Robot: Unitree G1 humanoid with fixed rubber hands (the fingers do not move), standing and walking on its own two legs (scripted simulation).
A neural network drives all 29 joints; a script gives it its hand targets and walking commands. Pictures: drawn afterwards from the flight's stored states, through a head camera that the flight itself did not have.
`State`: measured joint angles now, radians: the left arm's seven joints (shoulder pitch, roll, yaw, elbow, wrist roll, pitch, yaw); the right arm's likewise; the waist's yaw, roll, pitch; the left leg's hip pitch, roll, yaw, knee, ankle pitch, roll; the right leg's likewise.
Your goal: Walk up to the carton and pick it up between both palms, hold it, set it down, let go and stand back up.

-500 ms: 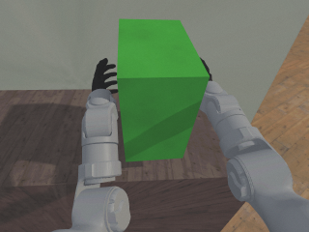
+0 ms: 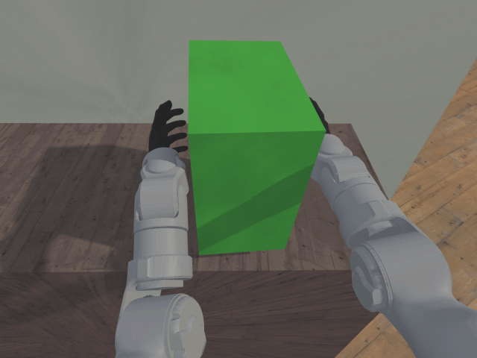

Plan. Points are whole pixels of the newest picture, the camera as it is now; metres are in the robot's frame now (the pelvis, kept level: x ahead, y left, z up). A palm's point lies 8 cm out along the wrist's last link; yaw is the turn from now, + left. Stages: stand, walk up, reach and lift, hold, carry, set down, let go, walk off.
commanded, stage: set down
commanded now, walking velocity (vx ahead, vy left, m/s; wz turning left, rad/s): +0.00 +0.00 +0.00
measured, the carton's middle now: (239, 149) +0.45 +0.07 +0.14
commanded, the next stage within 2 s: none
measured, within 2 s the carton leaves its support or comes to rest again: rests again in 0.80 s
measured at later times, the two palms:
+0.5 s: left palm (164, 166) +0.38 +0.19 +0.15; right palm (307, 150) +0.46 -0.05 +0.14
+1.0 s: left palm (167, 176) +0.37 +0.19 +0.13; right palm (309, 159) +0.45 -0.06 +0.12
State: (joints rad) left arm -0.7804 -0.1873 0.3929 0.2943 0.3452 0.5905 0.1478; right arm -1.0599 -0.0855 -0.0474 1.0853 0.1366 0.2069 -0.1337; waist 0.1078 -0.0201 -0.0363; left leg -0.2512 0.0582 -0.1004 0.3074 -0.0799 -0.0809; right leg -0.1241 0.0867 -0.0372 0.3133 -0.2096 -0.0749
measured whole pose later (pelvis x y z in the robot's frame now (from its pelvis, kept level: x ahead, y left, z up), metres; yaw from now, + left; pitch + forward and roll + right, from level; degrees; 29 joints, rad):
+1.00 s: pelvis -0.01 +0.01 +0.00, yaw -2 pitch +6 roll -1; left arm -0.72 -0.27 0.44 0.31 0.38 0.47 0.16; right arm -1.01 -0.07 -0.19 1.10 -0.06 0.06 -0.04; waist 0.17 0.00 -0.03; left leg -0.34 0.07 -0.04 0.27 -0.04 -0.07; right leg -0.23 0.08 -0.03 0.30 -0.17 -0.07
